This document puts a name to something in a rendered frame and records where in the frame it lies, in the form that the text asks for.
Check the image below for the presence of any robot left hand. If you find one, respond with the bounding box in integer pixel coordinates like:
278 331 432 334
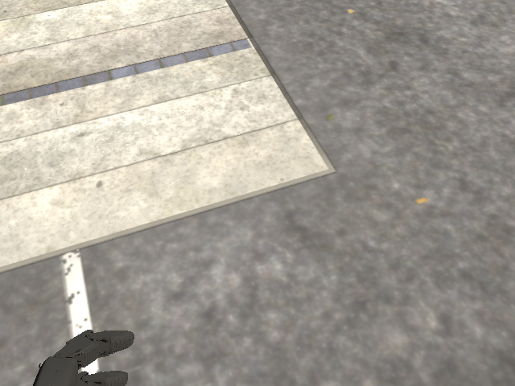
33 330 134 386

